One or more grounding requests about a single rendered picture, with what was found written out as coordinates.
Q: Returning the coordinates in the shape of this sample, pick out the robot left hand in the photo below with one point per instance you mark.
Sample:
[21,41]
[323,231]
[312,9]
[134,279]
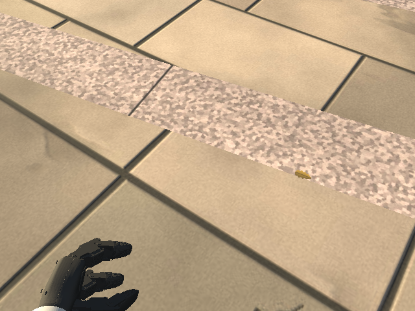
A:
[70,283]

